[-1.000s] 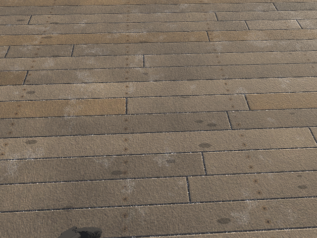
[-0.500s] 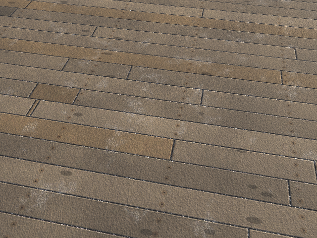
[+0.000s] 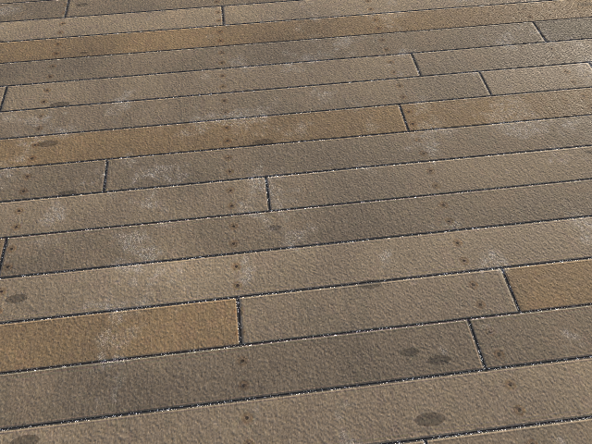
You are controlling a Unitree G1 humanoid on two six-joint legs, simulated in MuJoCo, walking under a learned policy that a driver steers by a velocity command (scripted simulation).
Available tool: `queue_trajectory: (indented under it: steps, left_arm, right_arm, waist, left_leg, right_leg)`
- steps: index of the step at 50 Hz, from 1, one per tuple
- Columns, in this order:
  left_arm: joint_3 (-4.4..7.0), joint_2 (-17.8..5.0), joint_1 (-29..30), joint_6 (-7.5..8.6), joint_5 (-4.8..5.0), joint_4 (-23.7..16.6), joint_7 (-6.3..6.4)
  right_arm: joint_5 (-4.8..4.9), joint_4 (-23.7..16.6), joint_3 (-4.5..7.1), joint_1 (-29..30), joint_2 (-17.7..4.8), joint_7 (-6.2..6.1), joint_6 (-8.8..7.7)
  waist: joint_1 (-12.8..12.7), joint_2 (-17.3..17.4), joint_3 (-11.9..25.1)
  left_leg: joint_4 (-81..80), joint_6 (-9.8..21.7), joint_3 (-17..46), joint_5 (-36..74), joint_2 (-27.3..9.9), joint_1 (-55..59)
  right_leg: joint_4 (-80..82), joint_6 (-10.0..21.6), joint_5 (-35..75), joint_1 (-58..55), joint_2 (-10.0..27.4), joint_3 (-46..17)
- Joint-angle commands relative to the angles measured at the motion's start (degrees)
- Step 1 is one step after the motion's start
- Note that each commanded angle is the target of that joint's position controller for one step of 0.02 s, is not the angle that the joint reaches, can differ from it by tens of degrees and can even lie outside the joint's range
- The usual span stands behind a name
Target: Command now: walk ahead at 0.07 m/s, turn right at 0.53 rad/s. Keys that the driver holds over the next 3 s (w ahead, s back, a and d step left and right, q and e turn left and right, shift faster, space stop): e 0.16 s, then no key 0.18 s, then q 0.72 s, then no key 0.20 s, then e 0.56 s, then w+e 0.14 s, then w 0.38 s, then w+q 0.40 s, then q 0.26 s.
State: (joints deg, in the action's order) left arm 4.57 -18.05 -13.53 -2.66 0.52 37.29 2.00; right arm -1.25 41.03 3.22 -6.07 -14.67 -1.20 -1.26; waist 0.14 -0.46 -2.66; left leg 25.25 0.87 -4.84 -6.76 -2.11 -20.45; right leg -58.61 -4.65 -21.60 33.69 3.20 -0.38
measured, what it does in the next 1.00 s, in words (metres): steps on the spot: right foot, then left foot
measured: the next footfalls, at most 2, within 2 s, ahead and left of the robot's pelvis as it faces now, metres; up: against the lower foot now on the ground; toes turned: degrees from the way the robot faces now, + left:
right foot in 0.14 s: +0.08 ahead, -0.14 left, +0.00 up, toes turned -8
left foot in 0.52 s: +0.09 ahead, +0.10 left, +0.00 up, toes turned -8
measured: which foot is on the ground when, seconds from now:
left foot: down 0.00-0.14, up 0.16-0.50, down 0.52-0.74, up 0.76-1.00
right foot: up 0.00-0.12, down 0.14-1.00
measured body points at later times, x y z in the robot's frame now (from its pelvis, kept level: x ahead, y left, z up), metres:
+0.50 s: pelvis +0.03 -0.04 +0.00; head +0.03 -0.05 +0.45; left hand +0.25 +0.16 -0.08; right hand +0.10 -0.32 -0.12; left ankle +0.05 +0.11 -0.73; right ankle +0.04 -0.13 -0.74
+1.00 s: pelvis +0.01 -0.01 +0.00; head +0.04 +0.00 +0.45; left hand +0.11 +0.28 -0.10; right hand +0.22 -0.26 -0.09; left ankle -0.01 +0.11 -0.70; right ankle +0.04 -0.13 -0.74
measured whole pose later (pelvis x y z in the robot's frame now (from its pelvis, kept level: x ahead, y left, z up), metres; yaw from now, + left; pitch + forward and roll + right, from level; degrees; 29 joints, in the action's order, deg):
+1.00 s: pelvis +0.01 -0.01 +0.00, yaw +7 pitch +2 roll -1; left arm 4.8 -15.7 -11.0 -0.9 -0.6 37.6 2.6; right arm 1.2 36.2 4.3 -7.2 -16.0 0.6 3.8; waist -1.7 -0.2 -1.6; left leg 49.1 -2.6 -1.7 -24.3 -2.8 -25.6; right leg -29.7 0.3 -13.9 17.2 5.3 11.3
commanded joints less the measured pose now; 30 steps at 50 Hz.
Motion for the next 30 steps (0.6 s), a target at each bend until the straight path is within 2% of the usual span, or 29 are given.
queue_trajectory:
  steps: [1, 4, 5, 6, 7, 8, 9, 10, 11, 12, 13, 15, 17, 20, 22, 24, 25, 26, 27, 28, 29, 30]
  left_arm:
    - [-0.06, -1.3, -4.2, 0.05, -0.03, -3.3, -1.30]
    - [0.65, -3.2, -2.6, -0.47, -0.07, -4.9, -2.33]
    - [0.94, -3.3, -3.6, -0.51, -0.28, -4.7, -2.54]
    - [1.55, -4.3, -4.8, -0.50, -0.60, -4.2, -2.42]
    - [2.51, -7.1, -6.1, -0.38, -0.89, -4.4, -1.91]
    - [3.81, -14.5, -4.3, -0.33, -1.08, -7.0, -0.84]
    - [3.26, -13.4, -6.1, 0.70, -2.80, -7.5, -1.21]
    - [2.54, -11.6, -4.1, 1.69, -3.28, -7.3, -1.41]
    - [1.96, -9.4, 0.2, 2.26, -2.31, -7.7, -1.37]
    - [1.08, -6.9, 3.0, 2.41, -1.28, -8.1, -1.26]
    - [0.48, -5.9, 4.9, 2.44, -1.00, -8.4, -0.98]
    - [-0.39, -4.3, 5.4, 2.58, -1.59, -8.2, -0.67]
    - [-0.64, -3.5, 4.9, 2.69, -1.65, -7.6, -0.49]
    - [-1.39, -1.1, 5.0, 2.69, -2.10, -6.2, -0.61]
    - [-1.23, -1.8, 3.6, 2.60, -2.43, -4.3, -1.15]
    - [-0.77, -3.3, 4.8, 2.33, -1.62, -3.5, -1.21]
    - [-0.60, -3.6, 3.5, 2.36, -1.15, -2.7, -1.09]
    - [-0.38, -3.8, 2.7, 2.57, -1.10, -2.5, -0.78]
    - [-0.13, -3.8, 1.1, 2.88, -1.93, -3.2, -0.57]
    - [-0.10, -3.1, 2.2, 2.99, -2.38, -3.7, -0.16]
    - [0.11, -2.9, 5.0, 2.85, -2.29, -4.1, 0.25]
    - [0.21, -1.8, 6.6, 2.52, -2.03, -4.6, 0.51]
  right_arm:
    - [0.80, -4.0, 2.44, 4.7, -8.8, -0.51, -0.53]
    - [1.95, -2.8, 3.09, 3.3, -10.6, -0.43, 0.09]
    - [2.40, -2.4, 3.11, 3.3, -10.5, -0.46, 0.28]
    - [2.52, -1.7, 2.79, 1.8, -9.1, -0.46, 0.51]
    - [1.86, -0.5, 2.33, -1.3, -6.8, -0.26, 0.89]
    - [-0.54, -2.8, 1.43, -2.9, -4.5, 0.14, 1.02]
    - [-0.10, -4.3, 2.46, 4.1, -7.7, -0.46, 0.83]
    - [1.28, -4.1, 2.89, 4.4, -8.7, -0.74, 1.07]
    - [1.51, -2.7, 3.08, 2.2, -8.3, -1.07, 1.55]
    - [0.90, -1.5, 3.23, 1.0, -8.4, -1.46, 1.98]
    - [0.44, -1.0, 3.30, -0.4, -8.2, -1.56, 2.20]
    - [0.82, -0.5, 3.09, -2.0, -7.5, -1.32, 2.03]
    - [1.13, -0.6, 2.37, -1.5, -6.0, -1.18, 1.86]
    - [1.04, 0.2, 0.80, -1.8, -3.3, -0.23, 1.84]
    - [1.43, 0.1, 0.76, -1.9, -4.2, 0.39, 1.89]
    - [1.67, 0.1, 1.00, -3.2, -5.6, 0.71, 1.66]
    - [1.20, -0.1, 1.01, -3.3, -6.4, 0.81, 1.50]
    - [0.54, -0.8, 1.23, -3.3, -8.3, 0.75, 1.37]
    - [0.55, -1.3, 2.00, -3.1, -11.8, 0.51, 1.25]
    - [1.85, -0.7, 2.58, -3.0, -12.0, 0.51, 1.32]
    - [1.83, -1.5, 2.41, -2.4, -10.5, 0.53, 1.29]
    - [1.37, -1.8, 2.26, -2.2, -9.7, 0.29, 1.27]
  waist:
    - [-1.5, 8.9, 10.5]
    - [-1.5, 8.9, 9.7]
    - [-2.4, 8.2, 9.5]
    - [-2.5, 6.5, 9.3]
    - [-2.1, -1.3, 7.4]
    - [0.8, -20.7, 5.6]
    - [-4.9, -16.1, 7.7]
    - [-3.5, -11.6, 7.0]
    - [-1.2, -8.3, 6.8]
    - [-0.3, -7.0, 7.3]
    - [0.7, -7.4, 8.0]
    - [1.4, -7.1, 9.3]
    - [0.8, -6.8, 9.0]
    - [-0.5, -7.6, 9.6]
    - [-1.5, -8.1, 8.0]
    - [-0.2, -7.2, 5.5]
    - [0.1, -6.0, 4.5]
    - [-0.5, -3.7, 4.7]
    - [-3.1, 2.5, 5.5]
    - [-2.9, 8.5, 5.8]
    - [-1.7, 10.0, 5.0]
    - [-1.1, 11.3, 5.0]
  left_leg:
    - [-8.2, 12.8, 7.4, 13.9, -15.1, 3.6]
    - [-5.8, 10.6, 6.8, 7.0, -16.4, 4.8]
    - [-3.5, 8.8, 5.6, 3.5, -15.6, 4.1]
    - [0.3, 6.2, 3.9, -1.9, -13.7, 2.1]
    - [9.7, 1.5, -0.7, -10.4, -9.8, -3.4]
    - [28.3, -4.9, -5.6, -29.0, -0.1, -18.6]
    - [38.9, -4.3, 4.5, -31.1, 2.0, -21.4]
    - [42.7, -3.1, 6.8, -26.5, 0.7, -21.4]
    - [42.7, -2.6, 7.4, -21.3, -0.2, -21.1]
    - [42.5, -3.1, 7.6, -17.9, -0.7, -20.2]
    - [43.7, -3.7, 6.9, -15.1, -0.3, -17.2]
    - [43.3, -4.6, 6.6, -12.1, 0.2, -13.6]
    - [35.5, -5.1, 7.0, -11.4, -0.3, -12.6]
    - [21.4, -5.1, 6.5, -12.8, -1.7, -4.0]
    - [15.7, -4.7, 5.0, -14.2, -1.0, 0.5]
    - [6.5, -3.2, 3.2, -8.5, 0.3, 3.5]
    - [1.8, -2.2, 3.9, -3.4, 0.1, 4.7]
    - [1.5, -0.9, 7.2, 3.6, -1.8, 5.5]
    - [4.0, 1.1, 10.6, 12.8, -4.6, 5.6]
    - [2.3, 4.1, 14.0, 7.4, -5.2, 2.3]
    - [-0.5, 5.4, 17.4, 4.1, -6.4, 0.1]
    - [-1.8, 6.5, 20.5, 2.8, -7.7, 0.1]
  right_leg:
    - [7.8, 1.6, 5.3, -10.5, 1.3, 0.2]
    - [16.1, 4.2, 6.1, -14.2, 0.2, 1.9]
    - [21.2, 5.5, 8.6, -17.5, -1.1, 3.1]
    - [25.0, 7.1, 9.9, -21.3, -2.7, 3.3]
    - [32.4, 9.9, 17.1, -25.5, 0.9, -3.8]
    - [37.4, 18.6, 28.7, -29.8, 16.3, -26.0]
    - [41.1, 24.2, 25.5, -25.2, 18.9, -30.4]
    - [41.1, 22.0, 21.7, -23.4, 16.2, -25.7]
    - [40.1, 18.5, 18.7, -22.6, 13.1, -21.6]
    - [39.4, 16.2, 18.2, -22.3, 11.3, -18.8]
    - [39.1, 15.6, 21.0, -20.4, 9.7, -16.0]
    - [38.8, 15.8, 24.0, -19.7, 8.1, -13.5]
    - [38.4, 16.0, 24.2, -21.6, 7.7, -12.9]
    - [38.2, 16.2, 19.4, -21.4, 7.8, -11.1]
    - [38.5, 17.1, 15.3, -19.9, 8.6, -12.1]
    - [37.2, 16.3, 13.0, -18.8, 8.2, -12.2]
    - [36.3, 14.7, 13.3, -19.0, 7.4, -11.9]
    - [34.0, 12.4, 12.4, -19.0, 5.9, -11.0]
    - [30.5, 10.1, 10.0, -18.3, 2.0, -7.4]
    - [27.9, 7.5, 8.9, -19.2, -2.1, -1.1]
    - [24.4, 6.0, 8.3, -19.6, -3.8, 1.9]
    - [22.4, 5.6, 8.2, -18.5, -4.4, 2.4]
Over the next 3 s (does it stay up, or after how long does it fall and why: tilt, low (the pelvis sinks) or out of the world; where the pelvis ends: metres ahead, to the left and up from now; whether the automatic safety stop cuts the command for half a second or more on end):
stays up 0.45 -0.05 0.00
